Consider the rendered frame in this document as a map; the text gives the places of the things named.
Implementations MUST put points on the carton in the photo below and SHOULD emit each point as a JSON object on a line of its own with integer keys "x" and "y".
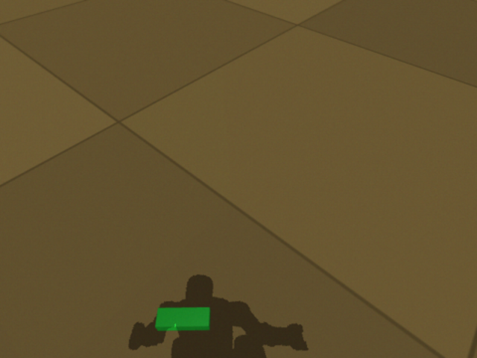
{"x": 183, "y": 318}

